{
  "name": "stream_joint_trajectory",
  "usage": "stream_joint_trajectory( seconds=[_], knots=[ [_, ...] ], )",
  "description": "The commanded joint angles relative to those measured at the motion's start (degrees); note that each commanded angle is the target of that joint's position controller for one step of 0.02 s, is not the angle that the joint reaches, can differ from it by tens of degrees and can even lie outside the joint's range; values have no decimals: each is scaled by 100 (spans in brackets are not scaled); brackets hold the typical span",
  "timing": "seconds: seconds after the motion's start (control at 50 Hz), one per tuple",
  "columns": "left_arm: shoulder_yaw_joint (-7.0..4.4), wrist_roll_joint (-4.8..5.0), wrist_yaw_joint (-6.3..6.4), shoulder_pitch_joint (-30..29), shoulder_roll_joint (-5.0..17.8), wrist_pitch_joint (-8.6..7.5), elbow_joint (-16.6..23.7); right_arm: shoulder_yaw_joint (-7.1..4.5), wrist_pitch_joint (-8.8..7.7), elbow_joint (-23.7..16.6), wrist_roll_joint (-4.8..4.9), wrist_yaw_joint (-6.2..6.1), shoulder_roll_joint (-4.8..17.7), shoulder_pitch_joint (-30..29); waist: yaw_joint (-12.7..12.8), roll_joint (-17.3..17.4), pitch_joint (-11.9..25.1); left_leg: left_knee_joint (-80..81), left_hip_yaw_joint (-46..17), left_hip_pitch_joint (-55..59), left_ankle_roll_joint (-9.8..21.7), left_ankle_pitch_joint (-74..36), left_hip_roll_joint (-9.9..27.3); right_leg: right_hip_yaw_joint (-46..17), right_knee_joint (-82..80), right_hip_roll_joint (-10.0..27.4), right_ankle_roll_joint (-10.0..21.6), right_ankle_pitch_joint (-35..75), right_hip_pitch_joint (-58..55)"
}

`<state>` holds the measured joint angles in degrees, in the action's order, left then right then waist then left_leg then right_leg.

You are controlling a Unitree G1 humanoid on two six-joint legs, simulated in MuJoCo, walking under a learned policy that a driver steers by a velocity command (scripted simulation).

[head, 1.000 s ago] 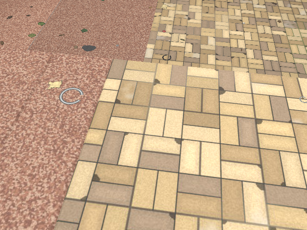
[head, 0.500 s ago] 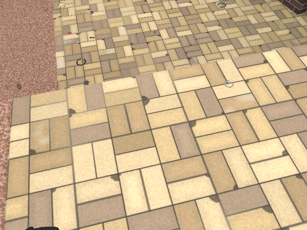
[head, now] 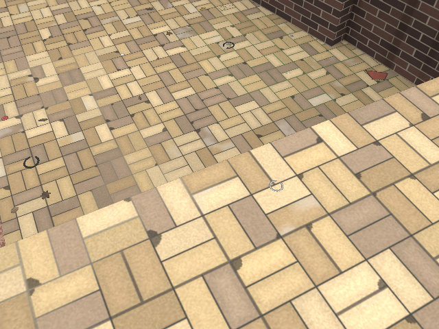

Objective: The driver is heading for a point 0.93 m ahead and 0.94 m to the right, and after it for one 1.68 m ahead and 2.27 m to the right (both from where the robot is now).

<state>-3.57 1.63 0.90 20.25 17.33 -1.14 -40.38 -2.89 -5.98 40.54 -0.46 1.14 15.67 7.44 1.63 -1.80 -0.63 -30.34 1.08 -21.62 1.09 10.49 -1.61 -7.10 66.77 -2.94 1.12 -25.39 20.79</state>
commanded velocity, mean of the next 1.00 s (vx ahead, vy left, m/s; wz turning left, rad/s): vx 0.50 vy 0.00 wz -0.58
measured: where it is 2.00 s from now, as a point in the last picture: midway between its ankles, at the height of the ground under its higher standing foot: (366, 212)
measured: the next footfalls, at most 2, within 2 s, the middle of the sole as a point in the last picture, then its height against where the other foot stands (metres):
right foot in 0.42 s outside the picture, level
left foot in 0.90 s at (267, 263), level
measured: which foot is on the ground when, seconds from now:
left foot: down 0.00-0.40, up 0.42-0.88, down 0.90-1.00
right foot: up 0.00-0.40, down 0.42-0.90, up 0.92-1.00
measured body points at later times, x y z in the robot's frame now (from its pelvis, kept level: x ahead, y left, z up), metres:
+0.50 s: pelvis +0.25 -0.08 -0.01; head +0.29 -0.10 +0.44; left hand +0.51 +0.12 -0.08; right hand +0.24 -0.37 -0.13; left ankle +0.15 +0.11 -0.64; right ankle +0.31 -0.17 -0.73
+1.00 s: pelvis +0.55 -0.14 +0.00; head +0.57 -0.15 +0.45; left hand +0.75 +0.06 -0.12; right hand +0.56 -0.46 -0.09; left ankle +0.67 -0.09 -0.73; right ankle +0.36 -0.18 -0.64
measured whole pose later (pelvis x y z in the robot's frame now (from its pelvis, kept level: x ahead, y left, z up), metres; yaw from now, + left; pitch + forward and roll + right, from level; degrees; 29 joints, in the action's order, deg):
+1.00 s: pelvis +0.55 -0.14 +0.00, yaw -35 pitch +2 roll +1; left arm -3.7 1.9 1.3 20.6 16.4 -1.1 -41.9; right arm -3.4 -5.9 40.5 0.2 2.0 14.9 6.7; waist 1.6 -1.5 -0.6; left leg -31.3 0.2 -23.1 1.5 9.9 -2.4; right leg -8.2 67.5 -3.7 1.3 -25.6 19.2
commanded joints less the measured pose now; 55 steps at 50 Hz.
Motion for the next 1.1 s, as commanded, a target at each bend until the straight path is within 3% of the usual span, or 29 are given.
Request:
stream_joint_trajectory(
  seconds=[0.02, 0.06, 0.1, 0.22, 0.3, 0.36, 0.38, 0.4, 0.42, 0.44, 0.46, 0.48, 0.5, 0.52, 0.54, 0.6, 0.72, 0.82, 0.86, 0.88, 0.9, 0.92, 0.94, 0.96, 0.98, 1.0, 1.02, 1.06, 1.1],
  knots=[
    [-211, -29, -31, -428, 674, -78, 643, -163, 14, -124, -53, -69, 566, 496, -353, 763, 80, 1671, -1981, 1772, 821, 304, 1691, -110, 339, 777, -55, 652, 2005],
    [-170, 17, -67, -390, 430, -19, 653, -174, -33, -30, -6, -77, 547, 509, -289, 874, 30, 1908, -1416, 1542, 869, -152, 1588, 51, 84, 861, -68, 761, 1862],
    [-130, -19, -76, -588, 304, 17, 755, -231, -68, 82, 17, -81, 707, 571, -284, 732, -56, 2070, -1054, 1532, 980, -613, 1672, 87, -266, 923, -121, 989, 2058],
    [-49, -26, -249, -1365, 151, -72, 871, -283, 22, 285, 17, -107, 956, 655, -512, 560, -189, 2131, 211, 1790, 819, -1531, 1506, 470, -1983, 877, -113, 2589, 1869],
    [-30, -1, -390, -1957, 134, -80, 1088, -336, 134, 452, 127, -111, 1167, 961, -660, 539, -403, 2028, 579, 2240, 696, -1836, 1684, 809, -2770, 756, 84, 2473, 1668],
    [-166, -55, -421, -1722, 404, -32, 1135, -418, 239, 466, 234, -152, 1420, 937, -329, 754, -122, 1136, 885, 2652, 543, -4226, 1757, 1198, -3004, 331, 420, 1598, 949],
    [-273, -65, -408, -1203, 589, -4, 1023, -440, 284, 450, 262, -175, 1488, 894, 2, 791, 188, 341, 1002, 2628, 475, -5024, 1702, 1331, -3127, 96, 585, 1430, 259],
    [-449, -50, -351, -229, 866, 25, 752, -405, 310, 415, 279, -201, 1405, 816, 534, 641, 676, -861, 1157, 2111, 305, -4951, 1516, 1338, -3530, -124, 810, 1844, -1131],
    [-617, -15, -229, 628, 1321, 91, 545, -268, 284, 311, 91, -212, 1055, 962, 805, -115, 1171, -2677, 1139, 580, 53, -2566, 1244, 61, -3621, 630, 1151, 1885, -2902],
    [-630, 18, -230, 290, 1891, 0, 663, -12, 124, -63, -83, -120, 323, 1433, 9, -1476, 1773, -4532, 398, -1806, -230, 2347, 48, -3303, -4293, 2014, 2265, 718, -4423],
    [-464, 14, -267, 438, 1260, -85, 756, -107, -66, -104, 135, -52, 857, 686, 540, -669, 2021, -4910, -619, -2422, -134, 2226, 199, -3814, -4945, 2125, 2175, 72, -4415],
    [-381, -15, -281, 280, 1022, -166, 649, -160, -165, -260, 323, -24, 1006, 253, 495, -428, 1165, -4694, -572, -2710, -2, 1670, 409, -3041, -5057, 1977, 1910, 504, -3767],
    [-329, -10, -276, -58, 885, -202, 659, -133, -212, -221, 243, -60, 916, 234, 223, 41, 762, -4198, -589, -2407, 19, 1199, 638, -2424, -5059, 1725, 1725, 1061, -2954],
    [-277, -36, -263, -421, 726, -203, 716, -162, -208, -165, 97, -90, 929, 253, 2, 93, 486, -3741, -582, -2054, -42, 949, 771, -1939, -5125, 1500, 1605, 1654, -2273],
    [-236, -117, -235, -630, 632, -212, 797, -191, -150, -136, 60, -78, 948, 377, -189, -71, 403, -3536, -632, -1712, -90, 742, 863, -1689, -5241, 1348, 1569, 2018, -1825],
    [-248, -96, -135, -614, 680, -250, 713, -167, 9, -135, -32, -78, 753, 332, -284, -26, 240, -2898, -471, -1481, -368, 387, 802, -1260, -5417, 1184, 1630, 2816, -1119],
    [-295, -32, 23, -64, 831, -193, 383, -26, -8, -474, -4, -3, 390, -972, 174, -205, -54, -580, -352, -919, -502, -1685, 305, -766, -5293, 725, 1173, 2395, -513],
    [-319, 40, 78, 176, 783, -118, 201, -155, -96, -625, 97, 74, 673, -1153, 143, -402, -19, 112, -650, -646, -279, -1279, 187, -1514, -4622, 1041, 1002, 2197, -1266],
    [-328, 16, 101, 30, 727, -35, 246, -244, -143, -529, 98, 70, 767, -701, -102, -479, 160, 293, -538, -66, -100, -866, 133, -1644, -4121, 998, 869, 2615, -1429],
    [-271, 0, 88, -61, 567, -21, 309, -320, -163, -413, 48, 42, 863, -147, -396, -412, 509, 445, -491, 864, 69, -992, 215, -1481, -3504, 716, 702, 2901, -1238],
    [-143, -113, 68, -15, 249, -27, 417, -402, -173, -330, -31, 19, 1155, 702, -709, 113, 1348, 233, -1245, 2397, 399, -1130, 1076, -1061, -2045, 392, 503, 2074, -606],
    [-20, 27, 46, 1089, -141, -70, 396, -509, -103, -85, -40, 32, 1556, 1327, -340, 1934, 2256, 535, -3770, 4488, 1440, -213, 2384, -414, -93, -428, 50, -845, 1401],
    [-66, 106, 52, 1220, 335, -106, 204, -442, -70, -25, 155, 94, 1153, 1483, -474, 1697, 2089, 1038, -4852, 4393, 1503, 1706, 2523, -529, 797, -33, -21, -797, 2212],
    [-153, 118, 44, 528, 641, -109, 188, -344, -33, -89, 177, 68, 764, 1173, -643, 1052, 1157, 1256, -4095, 3577, 1256, 2155, 2207, -466, 1045, 168, -49, -213, 2462],
    [-164, 39, 56, -62, 673, -113, 329, -283, 15, -166, 82, 67, 653, 733, -587, 632, 588, 1368, -3365, 2683, 1117, 1637, 1978, -221, 973, 331, -43, 211, 2339],
    [-177, -56, 45, -426, 623, -144, 444, -240, 42, -152, 16, 66, 542, 517, -500, 544, 194, 1502, -2830, 1992, 1114, 997, 1768, -183, 708, 451, -25, 452, 2211],
    [-180, -58, 12, -430, 504, -160, 469, -199, 32, -124, -40, 48, 448, 435, -323, 673, 81, 1636, -2413, 1586, 1073, 521, 1580, -178, 451, 595, 6, 628, 1921],
    [-143, -42, -17, -281, 261, -158, 390, -178, -14, -23, 16, 35, 335, 470, -172, 814, 117, 1815, -1917, 1373, 1085, -133, 1405, -31, -48, 706, 13, 679, 1616],
    [-91, -91, -24, -462, 115, -157, 419, -228, -48, 84, 63, 21, 514, 592, -163, 740, 72, 1957, -1656, 1371, 1216, -807, 1481, 126, -587, 803, -26, 828, 1713]
  ],
)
